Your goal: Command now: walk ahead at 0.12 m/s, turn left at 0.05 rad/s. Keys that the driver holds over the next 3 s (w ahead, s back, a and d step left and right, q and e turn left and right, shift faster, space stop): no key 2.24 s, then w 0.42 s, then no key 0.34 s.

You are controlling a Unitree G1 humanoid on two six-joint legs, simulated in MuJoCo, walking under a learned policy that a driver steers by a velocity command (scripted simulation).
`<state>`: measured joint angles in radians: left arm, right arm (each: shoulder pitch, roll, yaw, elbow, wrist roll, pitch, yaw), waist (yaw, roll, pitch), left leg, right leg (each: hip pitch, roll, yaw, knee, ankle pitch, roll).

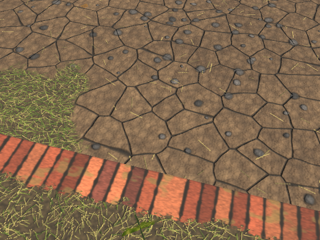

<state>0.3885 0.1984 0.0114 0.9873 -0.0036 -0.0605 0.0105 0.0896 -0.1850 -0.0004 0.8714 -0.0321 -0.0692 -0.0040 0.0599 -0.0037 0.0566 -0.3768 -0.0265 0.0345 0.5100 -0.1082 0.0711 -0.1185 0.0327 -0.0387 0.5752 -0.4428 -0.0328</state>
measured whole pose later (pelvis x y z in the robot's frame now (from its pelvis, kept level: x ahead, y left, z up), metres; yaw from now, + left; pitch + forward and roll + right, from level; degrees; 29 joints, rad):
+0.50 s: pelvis +0.03 -0.01 +0.01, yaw +0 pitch -2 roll +0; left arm 0.32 0.16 -0.01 1.10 0.01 -0.01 0.04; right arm 0.27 -0.19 -0.01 1.07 -0.01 0.00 -0.02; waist -0.01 0.01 0.01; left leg -0.24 -0.03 0.03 0.38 -0.11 0.05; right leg -0.14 0.01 -0.01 0.41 -0.24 -0.01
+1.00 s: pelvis +0.04 -0.02 +0.01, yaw +0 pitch -1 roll +0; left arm 0.34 0.13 -0.01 1.13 0.01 -0.01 0.04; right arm 0.29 -0.13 0.00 1.16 -0.01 -0.01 -0.04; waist -0.01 0.00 0.02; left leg -0.22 -0.02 0.02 0.39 -0.15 0.03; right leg -0.11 0.02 -0.01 0.40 -0.27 -0.03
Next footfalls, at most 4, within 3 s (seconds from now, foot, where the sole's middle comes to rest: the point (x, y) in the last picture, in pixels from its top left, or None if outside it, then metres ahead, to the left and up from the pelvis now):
0.28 right None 0.05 -0.12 -0.77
2.58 left None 0.24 0.09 -0.77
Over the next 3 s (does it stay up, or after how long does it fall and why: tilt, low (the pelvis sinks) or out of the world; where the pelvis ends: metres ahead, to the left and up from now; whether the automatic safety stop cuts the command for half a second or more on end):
stays up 0.32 0.02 0.00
